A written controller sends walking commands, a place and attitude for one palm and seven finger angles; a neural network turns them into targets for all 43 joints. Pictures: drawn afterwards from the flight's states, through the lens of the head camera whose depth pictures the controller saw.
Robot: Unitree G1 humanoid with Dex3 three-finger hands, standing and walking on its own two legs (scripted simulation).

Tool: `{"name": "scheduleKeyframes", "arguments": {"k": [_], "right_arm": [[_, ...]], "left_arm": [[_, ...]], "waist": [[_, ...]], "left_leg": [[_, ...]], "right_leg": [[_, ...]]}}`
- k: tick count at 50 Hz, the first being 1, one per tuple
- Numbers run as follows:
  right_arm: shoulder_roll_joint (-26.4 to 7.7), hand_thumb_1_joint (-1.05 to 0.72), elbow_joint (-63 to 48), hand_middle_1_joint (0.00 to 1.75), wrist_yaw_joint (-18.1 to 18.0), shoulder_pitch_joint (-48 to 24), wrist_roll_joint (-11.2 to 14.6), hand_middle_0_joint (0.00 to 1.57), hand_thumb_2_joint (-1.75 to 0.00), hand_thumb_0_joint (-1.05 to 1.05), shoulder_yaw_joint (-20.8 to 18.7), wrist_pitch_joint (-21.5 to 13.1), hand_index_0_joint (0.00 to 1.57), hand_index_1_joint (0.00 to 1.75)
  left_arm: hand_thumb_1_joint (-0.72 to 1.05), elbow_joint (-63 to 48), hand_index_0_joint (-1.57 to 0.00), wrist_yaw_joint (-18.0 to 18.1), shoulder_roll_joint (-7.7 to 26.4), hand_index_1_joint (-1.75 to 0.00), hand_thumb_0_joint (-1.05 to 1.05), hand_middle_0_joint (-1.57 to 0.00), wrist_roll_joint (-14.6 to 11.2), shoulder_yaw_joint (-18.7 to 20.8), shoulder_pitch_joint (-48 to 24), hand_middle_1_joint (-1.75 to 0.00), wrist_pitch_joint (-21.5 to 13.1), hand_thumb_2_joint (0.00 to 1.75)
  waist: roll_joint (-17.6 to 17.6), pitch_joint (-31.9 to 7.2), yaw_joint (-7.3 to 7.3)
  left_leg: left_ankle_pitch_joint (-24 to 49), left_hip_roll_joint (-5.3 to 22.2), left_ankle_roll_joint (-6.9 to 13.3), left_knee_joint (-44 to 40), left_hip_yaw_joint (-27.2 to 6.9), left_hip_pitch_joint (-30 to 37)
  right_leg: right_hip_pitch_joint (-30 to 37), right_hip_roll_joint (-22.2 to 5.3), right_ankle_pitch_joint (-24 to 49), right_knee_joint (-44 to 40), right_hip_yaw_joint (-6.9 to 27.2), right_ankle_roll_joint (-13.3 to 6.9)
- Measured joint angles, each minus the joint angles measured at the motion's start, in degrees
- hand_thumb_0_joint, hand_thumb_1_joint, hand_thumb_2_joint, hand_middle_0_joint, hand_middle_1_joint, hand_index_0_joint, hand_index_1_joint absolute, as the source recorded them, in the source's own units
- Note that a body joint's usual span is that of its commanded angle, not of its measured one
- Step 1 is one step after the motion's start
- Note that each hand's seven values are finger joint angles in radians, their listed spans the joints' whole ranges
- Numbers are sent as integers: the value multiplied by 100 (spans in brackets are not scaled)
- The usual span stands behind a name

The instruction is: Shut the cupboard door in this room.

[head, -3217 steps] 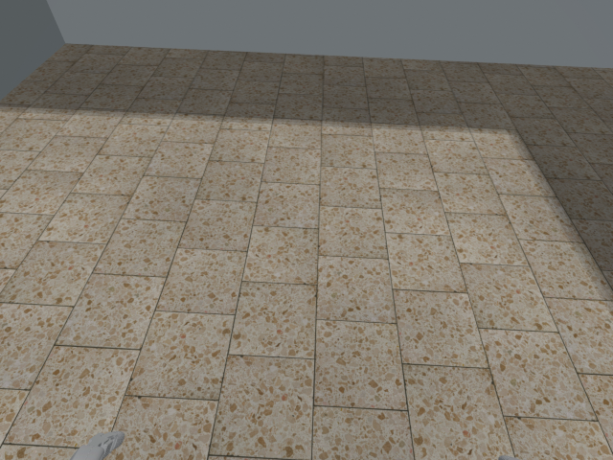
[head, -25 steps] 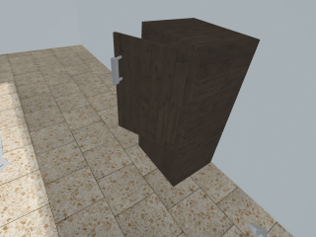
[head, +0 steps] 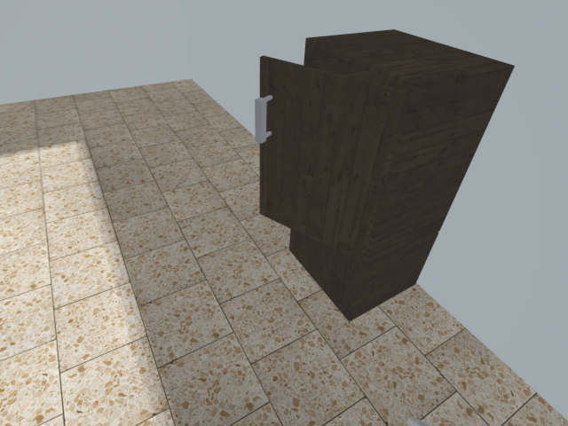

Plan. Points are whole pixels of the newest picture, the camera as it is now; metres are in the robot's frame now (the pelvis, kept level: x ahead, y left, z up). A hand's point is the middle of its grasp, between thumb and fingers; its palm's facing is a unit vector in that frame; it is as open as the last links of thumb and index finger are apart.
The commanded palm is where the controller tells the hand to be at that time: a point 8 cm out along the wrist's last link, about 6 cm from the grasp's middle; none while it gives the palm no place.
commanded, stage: stop stepping back and stand still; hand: left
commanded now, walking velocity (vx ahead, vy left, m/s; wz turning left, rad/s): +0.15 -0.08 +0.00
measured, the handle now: (264, 118) +0.98 +0.17 +0.02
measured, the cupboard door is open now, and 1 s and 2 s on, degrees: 25 25 25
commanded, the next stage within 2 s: let the arm hang, fingers relaxed in 1.06 s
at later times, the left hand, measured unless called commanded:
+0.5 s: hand (25, 266) +0.20 +0.31 +0.20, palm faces +0.48 -0.65 -0.60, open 7.4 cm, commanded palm +0.14 +0.32 +0.18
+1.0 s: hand (56, 272) +0.22 +0.30 +0.16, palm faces +0.47 -0.72 -0.51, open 7.4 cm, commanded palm +0.16 +0.32 +0.18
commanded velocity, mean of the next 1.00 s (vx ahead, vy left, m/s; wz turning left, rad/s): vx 0.02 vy -0.07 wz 0.00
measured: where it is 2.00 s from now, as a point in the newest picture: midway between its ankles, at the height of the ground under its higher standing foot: outside the picture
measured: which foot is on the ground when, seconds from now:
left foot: up 0.00-0.12, down 0.14-0.42, up 0.44-0.66, down 0.68-1.00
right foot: down 0.00-0.16, up 0.18-0.40, down 0.42-1.00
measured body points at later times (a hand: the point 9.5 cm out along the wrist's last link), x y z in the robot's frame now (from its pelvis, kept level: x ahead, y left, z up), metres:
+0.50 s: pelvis +0.00 +0.02 -0.01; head +0.02 +0.00 +0.44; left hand +0.17 +0.34 +0.23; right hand +0.16 -0.20 -0.12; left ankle -0.03 +0.17 -0.70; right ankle +0.04 -0.06 -0.73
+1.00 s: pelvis +0.03 +0.02 +0.00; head +0.04 +0.00 +0.45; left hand +0.19 +0.33 +0.19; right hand +0.20 -0.20 -0.09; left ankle +0.05 +0.14 -0.73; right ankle +0.03 -0.08 -0.73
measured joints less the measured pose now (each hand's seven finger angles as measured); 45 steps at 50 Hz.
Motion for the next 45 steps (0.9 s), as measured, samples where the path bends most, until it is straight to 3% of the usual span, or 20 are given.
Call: {"name": "scheduleKeyframes", "arguments": {"k": [4, 7, 8, 11, 14, 17, 20, 22, 24, 27, 29, 33, 36, 39, 42, 45], "right_arm": [[-424, -90, -71, 30, -163, -29, -15, 20, -90, 1, -90, -79, 20, 30], [-683, -90, -192, 30, -207, -204, -62, 20, -90, 1, -203, -162, 20, 30], [-657, -90, -225, 30, -211, -350, -67, 20, -90, 1, -246, -189, 20, 30], [-303, -90, -436, 30, -124, -702, -98, 20, -90, 1, -256, -306, 20, 30], [35, -90, -688, 30, 49, -749, -109, 20, -90, 1, -192, -453, 20, 30], [134, -90, -807, 30, 155, -669, -116, 20, -90, 1, -155, -434, 20, 30], [42, -90, -832, 30, 191, -532, -87, 20, -90, 1, -154, -330, 20, 30], [-97, -90, -787, 30, 188, -475, -31, 20, -90, 0, -175, -229, 20, 30], [-270, -90, -560, 30, 153, -532, 11, 20, -90, 1, -242, -97, 20, 30], [-430, -90, -269, 30, 107, -546, 5, 20, -90, 1, -304, 44, 20, 30], [-459, -90, -185, 30, 44, -474, -31, 20, -90, 1, -301, 79, 20, 30], [-494, -90, -152, 30, -98, -274, -126, 20, -90, 1, -302, -39, 20, 30], [-458, -90, -202, 30, -170, -288, -171, 20, -90, 1, -366, -149, 20, 30], [-310, -90, -314, 30, -156, -369, -183, 20, -90, 1, -365, -263, 20, 30], [-246, -90, -499, 30, -97, -445, -124, 20, -90, 1, -318, -366, 20, 30], [-232, -90, -530, 30, -7, -614, -55, 20, -90, 1, -251, -347, 20, 30]], "left_arm": [[89, 1738, -21, 274, -851, -30, 0, -21, 38, -458, -943, -30, 587, 90], [90, 1548, -20, 336, -1378, -30, 0, -20, 25, -1095, -911, -30, 990, 90], [90, 1229, -20, 316, -1449, -30, 1, -19, 21, -1264, -781, -30, 1032, 90], [90, 109, -20, 184, -1186, -30, 2, -20, 71, -1455, -287, -30, 958, 90], [89, -919, -21, 72, -454, -30, 2, -21, 89, -1097, 150, -30, 749, 90], [89, -1369, -21, 73, 227, -30, 2, -21, 49, -360, 372, -30, 421, 90], [89, -1118, -21, 98, 480, -30, 1, -21, 7, 204, 484, -30, 177, 90], [89, -697, -21, 116, 421, -30, 1, -21, 34, 260, 482, -30, 165, 90], [89, -164, -21, 125, 106, -30, 1, -21, 64, -3, 360, -30, 233, 90], [89, 537, -21, 164, -445, -30, 0, -21, 104, -430, 348, -30, 422, 90], [89, 755, -21, 186, -728, -30, 0, -21, 127, -670, 368, -30, 571, 90], [89, 262, -21, 225, -1065, -30, 1, -21, 193, -1144, 229, -30, 675, 90], [89, -529, -21, 236, -918, -30, 2, -21, 250, -1225, 129, -30, 514, 90], [89, -829, -22, 255, -504, -30, 2, -22, 304, -834, 99, -30, 226, 90], [89, -612, -22, 264, -173, -30, 1, -22, 275, -337, 76, -30, 48, 90], [89, -83, -21, 243, -176, -30, 1, -21, 202, -186, 91, -30, 30, 90]], "waist": [[241, 84, -6], [322, 445, -54], [200, 627, -122], [-311, 1187, -231], [-480, 1452, -365], [-258, 1502, -335], [153, 1348, -305], [414, 1202, -304], [634, 1155, -314], [620, 1116, -331], [469, 1119, -371], [159, 1195, -365], [-99, 1316, -319], [-275, 1236, -294], [-65, 1094, -364], [285, 1042, -389]], "left_leg": [[-279, 250, 188, -1584, 133, 1018], [126, 335, 264, -2906, 263, 1812], [67, 283, 110, -2940, 288, 1826], [-10, 227, -156, -2841, 454, 1902], [129, 378, -233, -3038, 413, 2004], [177, 613, -328, -3139, 371, 2063], [-20, 792, -406, -2884, 360, 1995], [-439, 805, -267, -2337, 292, 1762], [-1025, 556, -101, -1413, 39, 1413], [-1045, 169, -31, -537, 70, 1049], [-851, 78, -7, -727, 192, 1020], [-189, 87, 103, -2136, 240, 1356], [352, 61, 152, -2673, 205, 1599], [319, 36, 144, -2816, 307, 1689], [388, 67, 115, -2979, 274, 1666], [408, 173, 72, -3038, 265, 1640]], "right_leg": [[67, -333, 68, -79, -149, 254], [-92, -458, -129, 349, -263, 418], [-268, -546, -244, 705, -198, 450], [-860, -453, -505, 1797, 250, 453], [-1316, -210, -350, 2131, 171, 485], [-1407, -100, 115, 1522, -37, 496], [-1109, -83, 645, 604, -173, 504], [-1029, -59, 702, 435, -127, 332], [-1064, -60, 646, 594, -115, 182], [-926, -167, 704, 447, 4, 166], [-801, -231, 732, 332, 13, 177], [-629, -214, 640, 332, -208, 184], [-653, -198, 391, 669, -246, 231], [-710, -145, -41, 870, 39, 353], [-505, -136, 401, 329, 125, 426], [-427, -27, 756, -18, 105, 319]]}}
